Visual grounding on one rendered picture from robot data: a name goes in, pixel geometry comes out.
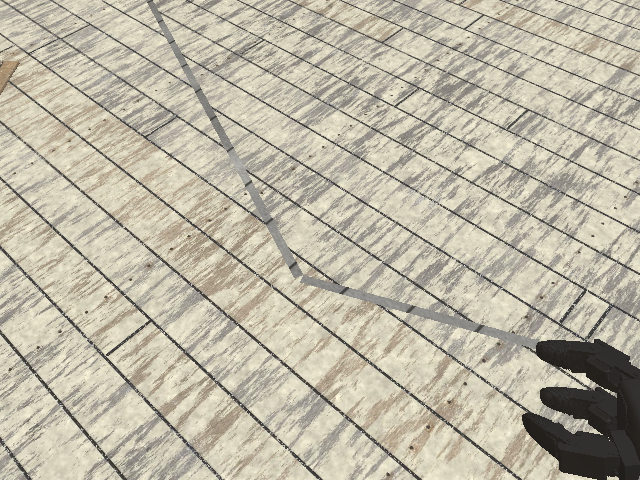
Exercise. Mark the robot right hand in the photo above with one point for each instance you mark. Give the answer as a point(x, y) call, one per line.
point(587, 454)

